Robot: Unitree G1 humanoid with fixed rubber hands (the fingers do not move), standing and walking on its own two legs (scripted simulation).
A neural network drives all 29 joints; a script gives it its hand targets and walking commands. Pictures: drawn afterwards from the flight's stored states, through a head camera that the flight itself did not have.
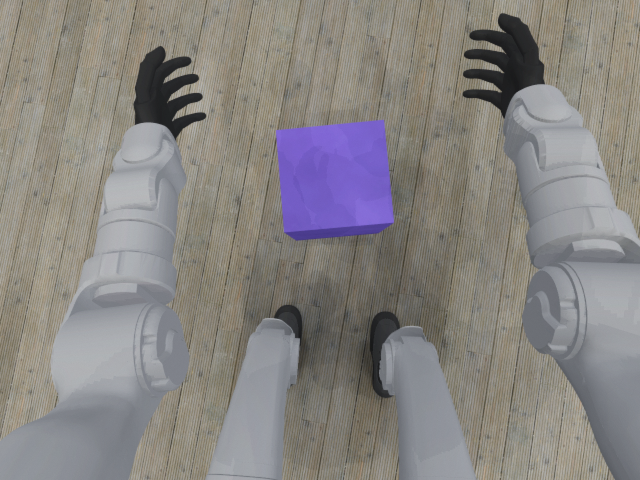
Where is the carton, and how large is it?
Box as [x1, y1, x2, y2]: [276, 120, 393, 240]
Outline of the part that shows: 383,120 276,130 284,232 296,240 376,233 393,222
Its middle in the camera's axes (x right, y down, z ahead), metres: +0.03 -0.12 +0.86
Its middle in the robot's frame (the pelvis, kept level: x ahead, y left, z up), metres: +0.51 +0.03 -0.52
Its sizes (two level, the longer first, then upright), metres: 0.210 0.200 0.250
